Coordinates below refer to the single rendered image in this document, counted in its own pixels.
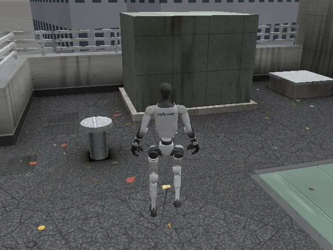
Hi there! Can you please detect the robot right hand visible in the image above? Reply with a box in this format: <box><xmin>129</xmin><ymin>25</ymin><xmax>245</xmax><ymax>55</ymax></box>
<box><xmin>187</xmin><ymin>144</ymin><xmax>200</xmax><ymax>154</ymax></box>

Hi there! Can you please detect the robot left hand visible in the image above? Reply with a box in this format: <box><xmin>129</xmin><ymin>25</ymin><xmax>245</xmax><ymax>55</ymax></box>
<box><xmin>131</xmin><ymin>145</ymin><xmax>143</xmax><ymax>157</ymax></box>

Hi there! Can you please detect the robot right upper arm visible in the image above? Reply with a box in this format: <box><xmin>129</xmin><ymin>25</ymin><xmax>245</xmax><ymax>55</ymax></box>
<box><xmin>177</xmin><ymin>105</ymin><xmax>192</xmax><ymax>133</ymax></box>

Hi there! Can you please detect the robot left shin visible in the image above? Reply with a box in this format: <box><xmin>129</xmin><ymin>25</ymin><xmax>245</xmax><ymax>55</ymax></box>
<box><xmin>149</xmin><ymin>174</ymin><xmax>157</xmax><ymax>210</ymax></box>

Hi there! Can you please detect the right robot forearm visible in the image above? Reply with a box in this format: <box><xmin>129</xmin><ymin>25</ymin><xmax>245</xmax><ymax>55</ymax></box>
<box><xmin>187</xmin><ymin>125</ymin><xmax>198</xmax><ymax>145</ymax></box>

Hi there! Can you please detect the robot left thigh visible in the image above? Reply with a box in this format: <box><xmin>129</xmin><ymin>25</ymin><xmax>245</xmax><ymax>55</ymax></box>
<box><xmin>148</xmin><ymin>145</ymin><xmax>159</xmax><ymax>184</ymax></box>

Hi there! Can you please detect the robot left upper arm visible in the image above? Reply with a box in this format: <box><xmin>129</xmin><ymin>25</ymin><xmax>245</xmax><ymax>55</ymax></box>
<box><xmin>139</xmin><ymin>105</ymin><xmax>155</xmax><ymax>134</ymax></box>

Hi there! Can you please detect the left robot forearm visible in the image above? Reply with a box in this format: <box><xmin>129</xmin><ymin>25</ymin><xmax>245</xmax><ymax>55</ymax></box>
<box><xmin>133</xmin><ymin>126</ymin><xmax>144</xmax><ymax>146</ymax></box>

